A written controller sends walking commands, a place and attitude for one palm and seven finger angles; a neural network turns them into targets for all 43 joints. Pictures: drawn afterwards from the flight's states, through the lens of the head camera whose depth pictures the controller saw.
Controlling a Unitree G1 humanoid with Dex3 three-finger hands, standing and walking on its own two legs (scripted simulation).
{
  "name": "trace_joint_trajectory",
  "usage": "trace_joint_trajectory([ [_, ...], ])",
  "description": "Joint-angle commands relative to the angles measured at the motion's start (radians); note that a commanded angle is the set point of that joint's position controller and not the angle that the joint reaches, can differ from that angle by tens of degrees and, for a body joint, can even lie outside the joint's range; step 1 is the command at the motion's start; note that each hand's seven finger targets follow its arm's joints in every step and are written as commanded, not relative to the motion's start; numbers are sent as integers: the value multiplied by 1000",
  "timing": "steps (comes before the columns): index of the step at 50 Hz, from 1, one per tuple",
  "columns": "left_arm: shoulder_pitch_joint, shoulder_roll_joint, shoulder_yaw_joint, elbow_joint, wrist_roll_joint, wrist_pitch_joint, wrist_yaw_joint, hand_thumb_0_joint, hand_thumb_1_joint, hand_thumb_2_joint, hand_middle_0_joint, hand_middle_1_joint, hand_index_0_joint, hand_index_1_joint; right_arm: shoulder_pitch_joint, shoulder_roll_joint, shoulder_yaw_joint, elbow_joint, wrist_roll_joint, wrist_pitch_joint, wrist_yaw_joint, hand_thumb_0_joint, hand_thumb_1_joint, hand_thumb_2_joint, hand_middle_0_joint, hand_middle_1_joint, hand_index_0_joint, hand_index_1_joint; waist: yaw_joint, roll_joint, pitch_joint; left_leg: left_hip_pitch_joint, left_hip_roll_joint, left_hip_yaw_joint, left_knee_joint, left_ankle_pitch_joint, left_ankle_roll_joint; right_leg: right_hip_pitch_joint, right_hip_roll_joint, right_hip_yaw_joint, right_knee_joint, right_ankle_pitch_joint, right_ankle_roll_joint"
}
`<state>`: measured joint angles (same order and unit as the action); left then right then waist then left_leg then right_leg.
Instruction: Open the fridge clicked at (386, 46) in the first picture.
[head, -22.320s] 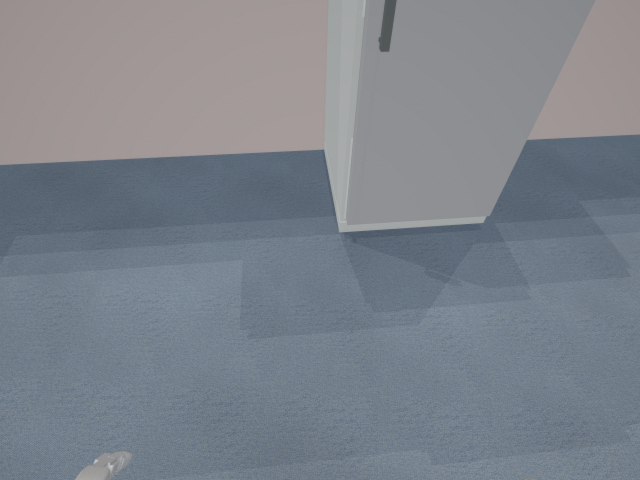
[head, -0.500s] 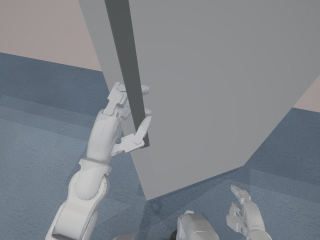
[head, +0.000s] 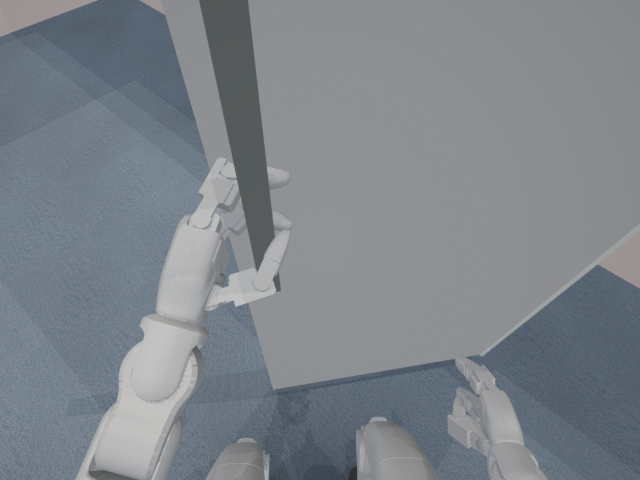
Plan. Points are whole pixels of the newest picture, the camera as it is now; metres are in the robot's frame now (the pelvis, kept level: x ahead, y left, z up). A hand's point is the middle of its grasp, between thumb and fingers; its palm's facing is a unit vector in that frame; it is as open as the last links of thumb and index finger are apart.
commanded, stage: walk backward, drawing the door open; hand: left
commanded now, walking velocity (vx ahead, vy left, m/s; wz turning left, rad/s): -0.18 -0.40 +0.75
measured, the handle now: (252, 168) +0.34 +0.08 +0.23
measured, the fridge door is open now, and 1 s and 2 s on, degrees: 50 88 84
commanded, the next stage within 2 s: stop walking and hold the door back in 0.82 s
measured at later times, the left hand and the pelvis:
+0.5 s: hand (385, 468) +0.13 -0.03 +0.16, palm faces +0.35 -0.92 -0.17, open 7.0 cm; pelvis -0.08 -0.23 +0.00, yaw +21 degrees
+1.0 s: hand out of the picture +0.01 -0.17 +0.17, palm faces +0.75 -0.63 -0.20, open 6.7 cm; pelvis -0.09 -0.45 +0.00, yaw +42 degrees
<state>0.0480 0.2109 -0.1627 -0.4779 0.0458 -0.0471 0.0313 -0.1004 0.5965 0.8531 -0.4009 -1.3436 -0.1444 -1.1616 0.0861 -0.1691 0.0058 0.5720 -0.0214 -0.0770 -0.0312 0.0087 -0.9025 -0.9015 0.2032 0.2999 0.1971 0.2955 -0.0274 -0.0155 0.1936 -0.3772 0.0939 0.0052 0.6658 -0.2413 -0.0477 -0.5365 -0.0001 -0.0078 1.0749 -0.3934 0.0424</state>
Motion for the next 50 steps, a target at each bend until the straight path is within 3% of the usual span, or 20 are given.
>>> trace_joint_trajectory([
  [1, -122, -50, 53, -276, -41, -86, 39, 0, 900, 900, -450, -1400, -450, -1400, -127, -150, -61, -139, 23, -53, 6, 0, -900, -900, 200, 300, 200, 300, 39, 262, -380, -51, 206, -182, -307, -88, 100, 414, -24, 30, -399, -7, -16],
  [3, -168, -24, 67, -307, -27, -79, 57, 0, 900, 900, -450, -1400, -450, -1400, -79, -110, -67, -134, 48, -47, 6, 0, -900, -900, 200, 300, 200, 300, 37, 7, -459, -19, -13, 17, -13, -318, 23, 462, -84, -2, -698, 17, -74],
  [5, -198, 87, 166, -349, -24, -69, 72, 0, 900, 900, -450, -1400, -450, -1400, -103, -62, -56, -135, 56, -70, -10, 0, -900, -900, 200, 300, 200, 300, 61, -388, -426, -128, -94, 46, 577, -423, 5, 310, -359, 275, -819, 74, -258],
  [11, -148, 3, 114, -334, -52, -87, 25, 0, 900, 900, -450, -1400, -450, -1400, -82, -62, -40, -123, 33, -58, -25, 0, -900, -900, 200, 300, 200, 300, -14, -164, -332, 53, -31, 114, 140, -270, 14, 253, -238, -123, -485, 460, -177],
  [12, -151, -9, 93, -333, -64, -88, 16, 0, 900, 900, -450, -1400, -450, -1400, -55, -82, -45, -124, 28, -56, -29, 0, -900, -900, 200, 300, 200, 300, -41, -82, -315, 173, -21, 70, -57, -154, 25, 121, -202, -130, -310, 362, -142],
  [14, -132, -3, 78, -294, -33, -109, 10, 0, 900, 900, -450, -1400, -450, -1400, -55, -169, -67, -145, -3, -56, -31, 0, -900, -900, 200, 300, 200, 300, -15, 348, -321, 352, 460, -689, -378, 308, 195, -212, -41, -14, 125, -171, -6],
  [15, -158, 27, 101, -287, -4, -122, 9, 0, 900, 900, -450, -1400, -450, -1400, -44, -164, -53, -143, -12, -48, -31, 0, -900, -900, 200, 300, 200, 300, -28, 181, -344, 287, 512, -783, -418, 251, 265, -151, -59, 127, 207, -90, 18],
  [21, -80, 5, 148, -307, -55, -84, 43, 0, 900, 900, -450, -1400, -450, -1400, -114, -149, -68, -120, 11, -45, -7, 0, -900, -900, 200, 300, 200, 300, 45, 341, -359, -82, 201, -205, -375, -221, 91, 414, 5, -4, -368, -53, -19],
  [24, -90, 65, 184, -326, -53, -63, 66, 0, 900, 900, -450, -1400, -450, -1400, -48, -72, -70, -119, 48, -52, -10, 0, -900, -900, 200, 300, 200, 300, 45, -202, -453, -38, -98, 81, 224, -345, -29, 400, -202, 125, -793, -111, -158],
  [25, -145, 124, 241, -359, -44, -63, 77, 0, 900, 900, -450, -1400, -450, -1400, -95, -66, -67, -126, 52, -67, -21, 0, -900, -900, 200, 300, 200, 300, 62, -361, -403, -151, -107, 54, 573, -412, -20, 294, -381, 341, -850, -49, -276],
  [27, -110, 114, 264, -369, -44, -79, 70, 0, 900, 900, -450, -1400, -450, -1400, -67, -51, -39, -96, 9, -71, -23, 0, -900, -900, 200, 300, 200, 300, 38, -183, -408, -206, -50, 40, 653, -361, -4, 383, -342, 63, -700, 373, -238],
  [33, -59, 48, 188, -351, -80, -87, 28, 0, 900, 900, -450, -1400, -450, -1400, -42, -80, -38, -120, 19, -60, -43, 0, -900, -900, 200, 300, 200, 300, -17, -107, -332, 146, -34, 112, -20, -184, 19, 203, -225, -132, -413, 436, -158],
  [34, -48, 49, 161, -331, -84, -91, 25, 0, 900, 900, -450, -1400, -450, -1400, -25, -104, -49, -122, 16, -54, -49, 0, -900, -900, 200, 300, 200, 300, -42, 20, -311, 293, 45, 22, -176, -8, 38, 44, -194, -136, -247, 268, -118],
  [36, -55, 53, 163, -324, -38, -113, 18, 0, 900, 900, -450, -1400, -450, -1400, -27, -160, -58, -150, -12, -52, -45, 0, -900, -900, 200, 300, 200, 300, -5, 288, -349, 359, 495, -726, -386, 470, 240, -163, -42, 54, 111, -173, 15],
  [38, -78, 46, 194, -360, -44, -136, 11, 0, 900, 900, -450, -1400, -450, -1400, -59, -176, -71, -153, 4, -60, -26, 0, -900, -900, 200, 300, 200, 300, 6, 109, -391, 238, 432, -516, -424, 78, 219, -44, -68, 149, 101, -9, 17],
  [43, 17, 39, 218, -330, -66, -84, 52, 0, 900, 900, -450, -1400, -450, -1400, -62, -139, -64, -135, 18, -55, -17, 0, -900, -900, 200, 300, 200, 300, 48, 310, -354, -29, 194, -186, -322, -127, 106, 413, -4, -13, -441, -16, -12],
  [45, -7, 65, 228, -352, -62, -70, 67, 0, 900, 900, -450, -1400, -450, -1400, -41, -114, -65, -146, 40, -49, -15, 0, -900, -900, 200, 300, 200, 300, 47, 71, -401, -46, 19, -39, -87, -334, 40, 461, -57, -27, -661, 12, -61],
  [46, -14, 121, 262, -372, -61, -64, 77, 0, 900, 900, -450, -1400, -450, -1400, -61, -62, -57, -156, 44, -47, -17, 0, -900, -900, 200, 300, 200, 300, 51, -274, -393, -108, -101, 85, 297, -348, -16, 376, -288, 232, -834, -141, -165],
  [47, -39, 134, 296, -191, -59, -45, 92, 0, 900, 900, -450, -1400, -450, -1400, -68, -83, -51, -128, 46, -65, -35, 0, -900, -900, 200, 300, 200, 300, 64, -328, -349, -178, -90, 17, 598, -386, 6, 264, -414, 388, -868, -2, -234],
  [50, -170, 197, 374, -1, -57, -31, 117, 0, 900, 900, -450, -1400, -450, -1400, -29, -86, -33, -57, 22, -44, -53, 0, -900, -900, 200, 300, 200, 300, 26, -142, -386, -241, -53, -47, 728, -228, 5, 347, -380, 264, -751, 209, -181],
])
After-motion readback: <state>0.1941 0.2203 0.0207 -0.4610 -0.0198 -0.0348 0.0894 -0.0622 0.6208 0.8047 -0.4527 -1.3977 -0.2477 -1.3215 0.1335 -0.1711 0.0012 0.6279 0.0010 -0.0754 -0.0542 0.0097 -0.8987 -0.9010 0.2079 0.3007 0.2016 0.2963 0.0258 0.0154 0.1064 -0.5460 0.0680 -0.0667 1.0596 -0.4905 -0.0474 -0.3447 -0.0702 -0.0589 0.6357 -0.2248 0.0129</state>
